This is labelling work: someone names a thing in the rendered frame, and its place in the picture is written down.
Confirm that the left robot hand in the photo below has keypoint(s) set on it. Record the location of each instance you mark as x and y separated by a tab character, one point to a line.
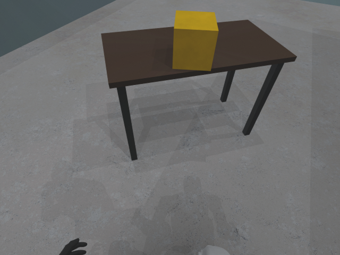
72	245

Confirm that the table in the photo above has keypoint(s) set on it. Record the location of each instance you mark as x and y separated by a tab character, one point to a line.
145	56

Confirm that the carton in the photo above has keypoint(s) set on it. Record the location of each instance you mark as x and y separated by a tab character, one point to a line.
195	37

